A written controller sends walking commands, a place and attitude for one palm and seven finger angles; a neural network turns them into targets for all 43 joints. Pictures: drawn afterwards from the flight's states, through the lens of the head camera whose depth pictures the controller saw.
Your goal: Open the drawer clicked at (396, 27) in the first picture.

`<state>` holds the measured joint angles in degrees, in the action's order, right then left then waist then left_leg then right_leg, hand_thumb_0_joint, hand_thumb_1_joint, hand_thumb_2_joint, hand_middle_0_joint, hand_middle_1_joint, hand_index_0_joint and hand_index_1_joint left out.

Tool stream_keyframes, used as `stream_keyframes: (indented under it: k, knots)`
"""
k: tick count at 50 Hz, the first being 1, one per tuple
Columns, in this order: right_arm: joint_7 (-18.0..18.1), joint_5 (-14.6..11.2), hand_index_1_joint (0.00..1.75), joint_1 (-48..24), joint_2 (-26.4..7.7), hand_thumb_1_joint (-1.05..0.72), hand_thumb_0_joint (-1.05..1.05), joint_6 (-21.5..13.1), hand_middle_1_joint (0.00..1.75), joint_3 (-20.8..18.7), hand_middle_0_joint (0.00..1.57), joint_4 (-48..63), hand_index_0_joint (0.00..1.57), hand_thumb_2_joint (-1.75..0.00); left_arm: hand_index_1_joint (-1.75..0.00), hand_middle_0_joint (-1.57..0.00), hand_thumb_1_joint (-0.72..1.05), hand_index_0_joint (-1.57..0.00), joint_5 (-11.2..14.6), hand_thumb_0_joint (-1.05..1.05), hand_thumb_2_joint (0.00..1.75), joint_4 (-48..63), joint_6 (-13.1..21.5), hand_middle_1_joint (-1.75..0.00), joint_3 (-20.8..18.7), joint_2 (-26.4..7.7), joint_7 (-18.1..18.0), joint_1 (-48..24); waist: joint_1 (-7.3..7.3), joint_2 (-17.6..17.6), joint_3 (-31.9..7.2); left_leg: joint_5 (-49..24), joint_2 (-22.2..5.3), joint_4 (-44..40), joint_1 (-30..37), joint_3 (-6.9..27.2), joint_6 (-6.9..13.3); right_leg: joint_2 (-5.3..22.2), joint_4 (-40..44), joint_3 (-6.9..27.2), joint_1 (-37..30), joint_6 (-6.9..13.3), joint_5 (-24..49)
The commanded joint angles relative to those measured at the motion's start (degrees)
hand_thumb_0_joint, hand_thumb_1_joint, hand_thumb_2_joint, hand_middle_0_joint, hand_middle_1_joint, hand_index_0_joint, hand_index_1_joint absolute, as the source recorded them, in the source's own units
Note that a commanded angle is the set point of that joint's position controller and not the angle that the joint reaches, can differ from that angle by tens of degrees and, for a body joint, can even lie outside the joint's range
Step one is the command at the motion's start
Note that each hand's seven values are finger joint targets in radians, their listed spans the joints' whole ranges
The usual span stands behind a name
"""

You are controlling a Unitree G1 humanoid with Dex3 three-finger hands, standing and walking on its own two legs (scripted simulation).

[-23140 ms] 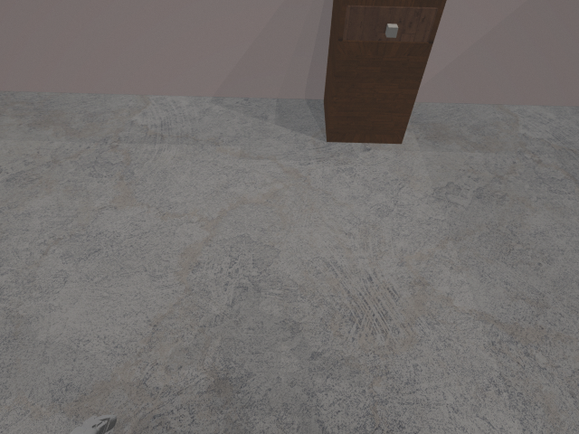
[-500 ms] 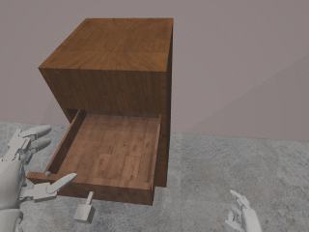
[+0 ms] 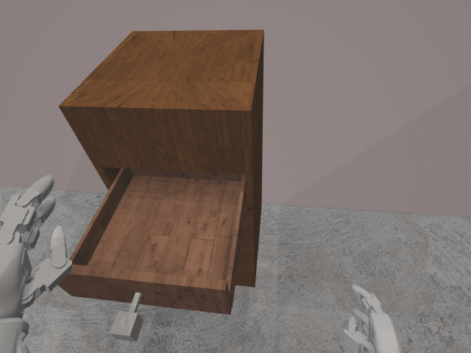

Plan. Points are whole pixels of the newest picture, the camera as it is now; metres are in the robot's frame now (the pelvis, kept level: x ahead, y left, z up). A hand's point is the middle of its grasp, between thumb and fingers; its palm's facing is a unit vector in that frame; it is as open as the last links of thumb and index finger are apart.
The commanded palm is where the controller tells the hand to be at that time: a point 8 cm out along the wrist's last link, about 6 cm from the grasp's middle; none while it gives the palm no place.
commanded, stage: step back with the hand held close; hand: left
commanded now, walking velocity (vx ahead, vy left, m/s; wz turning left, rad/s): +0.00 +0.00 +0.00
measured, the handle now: (131, 314) +0.21 +0.26 -0.13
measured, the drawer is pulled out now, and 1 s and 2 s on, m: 0.30 0.30 0.30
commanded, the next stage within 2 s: stop stepping back and stand still in 1.26 s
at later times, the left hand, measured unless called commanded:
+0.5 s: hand (48, 283) +0.16 +0.25 +0.14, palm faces +0.26 -0.82 -0.51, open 7.4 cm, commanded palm +0.10 +0.30 +0.17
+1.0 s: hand out of the picture +0.06 +0.25 +0.15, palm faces +0.33 -0.79 -0.51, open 7.4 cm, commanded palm +0.00 +0.29 +0.17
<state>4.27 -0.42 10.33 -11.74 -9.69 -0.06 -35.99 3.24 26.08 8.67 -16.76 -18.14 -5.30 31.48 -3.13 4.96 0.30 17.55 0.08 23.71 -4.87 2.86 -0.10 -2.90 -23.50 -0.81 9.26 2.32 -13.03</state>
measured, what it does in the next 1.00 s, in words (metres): shifts its weight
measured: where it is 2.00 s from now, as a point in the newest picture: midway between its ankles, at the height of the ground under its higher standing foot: outside the picture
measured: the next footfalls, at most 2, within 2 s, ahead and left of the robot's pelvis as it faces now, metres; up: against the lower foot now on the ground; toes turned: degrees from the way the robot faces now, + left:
left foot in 1.24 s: -0.12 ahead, +0.14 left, +0.00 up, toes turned +1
right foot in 1.52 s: -0.25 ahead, -0.13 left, +0.00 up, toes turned -5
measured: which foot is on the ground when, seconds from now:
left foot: down 0.00-1.00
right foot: down 0.00-1.00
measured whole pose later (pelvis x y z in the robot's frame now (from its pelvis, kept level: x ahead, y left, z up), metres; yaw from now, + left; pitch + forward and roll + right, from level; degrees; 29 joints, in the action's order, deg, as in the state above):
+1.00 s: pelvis -0.14 +0.01 -0.01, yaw -1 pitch +1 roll +0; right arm 4.7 0.1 11.2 -11.2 -5.9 -0.8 -33.0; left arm 2.0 35.4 11.6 -23.4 -24.5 -9.6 38.0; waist 1.0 -1.6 1.7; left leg 12.2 -0.8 31.8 -21.2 0.0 -0.9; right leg -1.0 -33.0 -0.9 23.7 0.3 -13.1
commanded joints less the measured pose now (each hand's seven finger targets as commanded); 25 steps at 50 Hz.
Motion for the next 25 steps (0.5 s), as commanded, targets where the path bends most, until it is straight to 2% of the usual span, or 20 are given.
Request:
stream_keyframes:
  k: [1,3,4,5,6,7,8,9,10,11,14,16,18,19,21,23,24,25]
  knots:
    - [0.22,0.08,0.30,-7.16,-4.82,-0.90,0.00,-2.87,0.30,-1.69,0.20,9.15,0.20,-0.90,-0.30,-0.20,0.90,-0.20,0.17,0.00,0.90,11.18,3.90,-0.30,-7.67,-9.68,-1.57,-2.18,-0.27,-3.78,-5.44,-17.09,-1.24,-1.92,-2.71,-3.75,1.41,4.13,3.09,-0.21,-5.33,-1.54,13.19]
    - [0.22,-0.02,0.30,-7.32,-4.93,-0.90,0.00,-2.89,0.30,-1.54,0.20,9.21,0.20,-0.90,-0.30,-0.20,0.90,-0.20,-0.04,0.00,0.90,12.36,3.82,-0.30,-7.44,-10.02,-1.46,-3.69,-0.17,0.34,-4.80,-16.92,-1.11,-1.89,-2.26,-3.83,1.14,4.16,3.63,0.19,-4.50,-1.31,12.51]
    - [0.21,0.05,0.30,-6.90,-4.76,-0.90,0.00,-2.83,0.30,-1.50,0.20,8.88,0.20,-0.90,-0.30,-0.20,0.90,-0.20,-0.04,0.00,0.90,11.27,3.89,-0.30,-7.10,-9.40,-1.58,-3.01,-0.04,-0.43,-3.91,-16.79,-1.19,-2.27,-2.75,-3.67,1.05,4.05,3.46,-0.39,-4.38,-1.34,12.16]
    - [0.17,-0.04,0.30,-7.03,-4.83,-0.90,0.00,-2.80,0.30,-1.55,0.20,9.31,0.20,-0.90,-0.30,-0.20,0.90,-0.20,0.15,0.00,0.90,11.42,3.79,-0.30,-7.14,-9.55,-1.55,-2.91,-0.14,-3.06,-4.61,-16.66,-1.35,-2.39,-2.68,-3.30,1.17,4.04,3.23,-0.38,-4.75,-1.44,12.01]
    - [0.61,-0.08,0.30,-4.90,-7.42,-0.90,0.00,-1.26,0.30,-1.79,0.20,11.85,0.20,-0.90,-0.30,-0.20,0.90,-0.20,-0.88,0.00,0.90,17.71,6.61,-0.30,-16.22,-17.71,-2.66,-10.70,2.37,-4.12,2.00,-11.22,-1.81,-0.81,-6.68,0.14,1.60,6.14,5.62,7.62,0.01,-0.68,15.16]
    - [0.91,1.14,0.30,-4.62,-6.74,-0.90,0.00,-0.12,0.30,-2.14,0.20,9.92,0.20,-0.90,-0.30,-0.20,0.90,-0.20,-1.59,0.00,0.90,12.57,7.04,-0.30,-12.50,-12.47,-2.69,-4.75,3.34,-9.71,0.11,-10.00,-1.59,1.02,-6.79,1.12,1.98,7.07,5.42,7.72,-0.73,-0.45,16.51]
    - [0.76,1.29,0.30,-4.97,-7.42,-0.90,0.00,0.58,0.30,-2.42,0.20,11.32,0.20,-0.90,-0.30,-0.20,0.90,-0.20,-2.10,0.00,0.90,14.05,7.33,-0.30,-12.08,-12.21,-2.53,-4.57,3.41,-8.17,-0.13,-10.21,-1.01,2.06,-6.85,0.96,1.77,7.88,5.49,8.99,0.42,0.12,19.05]
    - [0.66,1.02,0.30,-4.62,-6.87,-0.90,0.00,1.06,0.30,-2.64,0.20,11.65,0.20,-0.90,-0.30,-0.20,0.90,-0.20,-2.40,0.00,0.90,12.64,7.12,-0.30,-10.06,-10.05,-2.49,-1.08,3.89,-8.46,-3.85,-11.01,-1.47,3.56,-6.24,0.60,1.81,8.96,4.07,9.09,-1.14,0.04,19.72]
    - [0.46,0.87,0.30,-3.66,-7.02,-0.90,0.00,1.79,0.30,-2.87,0.20,11.99,0.20,-0.90,-0.30,-0.20,0.90,-0.20,-2.53,0.00,0.90,11.89,6.83,-0.30,-9.40,-8.93,-2.79,2.12,4.10,-7.03,-6.60,-13.46,-2.03,4.59,-6.02,0.26,1.81,9.54,2.71,9.05,-2.49,0.29,22.35]
    - [0.20,0.53,0.30,-3.35,-6.76,-0.90,0.00,2.51,0.30,-2.96,0.20,12.56,0.20,-0.90,-0.30,-0.20,0.90,-0.20,-2.46,0.00,0.90,12.03,6.55,-0.30,-9.16,-8.63,-3.17,4.21,4.29,-7.13,-9.01,-16.22,-2.57,5.07,-6.50,0.50,1.72,9.90,1.21,8.29,-4.29,0.38,24.75]
    - [0.16,0.32,0.30,-3.67,-6.58,-0.90,0.00,3.87,0.30,-3.34,0.20,13.70,0.20,-0.90,-0.30,-0.20,0.90,-0.20,-2.42,0.00,0.90,14.98,6.32,-0.30,-9.93,-9.78,-4.01,6.73,4.73,-7.80,-12.16,-24.40,-3.78,6.20,-8.06,1.00,1.16,9.99,-2.26,6.59,-5.69,0.69,31.88]
    - [-0.04,-0.18,0.30,-3.82,-6.48,-0.90,0.00,4.23,0.30,-3.56,0.20,14.22,0.20,-0.90,-0.30,-0.20,0.90,-0.20,-1.83,0.00,0.90,17.66,6.35,-0.30,-11.44,-11.32,-4.24,8.75,4.52,-5.69,-13.62,-27.01,-4.33,6.06,-8.34,1.30,1.17,10.16,-4.27,5.92,-5.51,0.98,32.24]
    - [0.25,-0.28,0.30,-4.91,-6.36,-0.90,0.00,4.07,0.30,-3.68,0.20,14.32,0.20,-0.90,-0.30,-0.20,0.90,-0.20,-1.42,0.00,0.90,21.10,6.42,-0.30,-13.27,-13.61,-4.31,8.92,4.03,-1.91,-13.04,-30.58,-5.46,4.98,-9.17,2.52,1.05,9.15,-6.17,5.16,-4.16,0.86,30.51]
    - [0.10,-0.28,0.30,-4.83,-6.19,-0.90,0.00,3.95,0.30,-3.35,0.20,14.50,0.20,-0.90,-0.30,-0.20,0.90,-0.20,-1.15,0.00,0.90,22.67,6.53,-0.30,-13.42,-13.80,-4.13,8.86,3.73,-0.67,-13.33,-31.09,-6.10,3.68,-9.65,3.18,1.07,8.23,-7.62,3.96,-4.05,0.42,26.94]
    - [0.09,-0.17,0.30,-5.56,-5.82,-0.90,0.00,3.49,0.30,-3.15,0.20,14.80,0.20,-0.90,-0.30,-0.20,0.90,-0.20,-0.97,0.00,0.90,23.81,6.70,-0.30,-14.00,-14.39,-4.07,8.89,3.29,2.57,-11.76,-29.82,-8.13,0.37,-11.76,4.49,1.97,5.93,-9.46,2.30,-2.78,-1.29,17.74]
    - [0.37,0.36,0.30,-5.55,-6.09,-0.90,0.00,2.66,0.30,-3.30,0.20,14.47,0.20,-0.90,-0.30,-0.20,0.90,-0.20,-1.11,0.00,0.90,24.78,6.75,-0.30,-14.47,-14.75,-4.18,8.18,3.08,6.24,-9.66,-30.42,-10.29,-2.00,-13.97,5.39,2.71,4.51,-12.46,1.21,-1.22,-1.98,9.41]
    - [0.52,1.06,0.30,-4.66,-5.69,-0.90,0.00,2.15,0.30,-3.12,0.20,14.21,0.20,-0.90,-0.30,-0.20,0.90,-0.20,-1.35,0.00,0.90,24.09,6.64,-0.30,-13.66,-13.72,-4.63,8.31,3.30,5.20,-8.27,-31.52,-11.35,-2.82,-15.43,6.25,2.94,3.88,-13.94,0.60,-0.61,-2.12,4.35]
    - [0.63,1.90,0.30,-3.95,-6.19,-0.90,0.00,1.45,0.30,-3.18,0.20,13.81,0.20,-0.90,-0.30,-0.20,0.90,-0.20,-1.66,0.00,0.90,24.40,6.77,-0.30,-12.63,-12.58,-4.99,7.82,3.49,6.69,-7.06,-31.29,-12.39,-3.39,-17.50,6.76,3.42,3.18,-15.46,0.52,-0.43,-2.07,-0.42]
